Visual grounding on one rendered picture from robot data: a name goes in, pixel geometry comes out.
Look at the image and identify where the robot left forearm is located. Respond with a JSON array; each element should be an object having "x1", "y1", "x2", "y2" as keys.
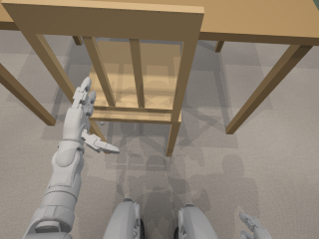
[{"x1": 22, "y1": 139, "x2": 85, "y2": 239}]

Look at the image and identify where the robot left thigh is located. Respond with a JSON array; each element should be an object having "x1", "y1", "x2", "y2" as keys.
[{"x1": 103, "y1": 201, "x2": 141, "y2": 239}]

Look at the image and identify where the table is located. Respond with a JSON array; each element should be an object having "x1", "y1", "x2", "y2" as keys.
[{"x1": 0, "y1": 0, "x2": 319, "y2": 134}]

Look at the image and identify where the robot left hand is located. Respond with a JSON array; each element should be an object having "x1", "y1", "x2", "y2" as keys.
[{"x1": 63, "y1": 77, "x2": 120, "y2": 154}]

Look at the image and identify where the robot right hand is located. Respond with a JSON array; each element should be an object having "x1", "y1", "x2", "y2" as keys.
[{"x1": 238, "y1": 212, "x2": 272, "y2": 239}]

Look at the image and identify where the chair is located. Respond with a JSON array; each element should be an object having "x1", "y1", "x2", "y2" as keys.
[{"x1": 1, "y1": 0, "x2": 204, "y2": 157}]

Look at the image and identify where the robot left shin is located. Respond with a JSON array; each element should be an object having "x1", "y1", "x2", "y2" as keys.
[{"x1": 123, "y1": 197, "x2": 141, "y2": 239}]

